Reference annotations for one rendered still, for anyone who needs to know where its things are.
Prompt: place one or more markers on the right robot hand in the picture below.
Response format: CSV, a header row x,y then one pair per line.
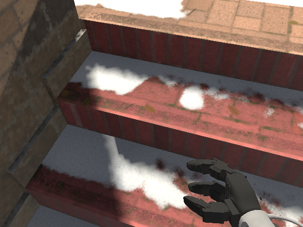
x,y
231,201

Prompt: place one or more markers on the right robot forearm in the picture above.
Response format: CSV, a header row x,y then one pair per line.
x,y
256,218

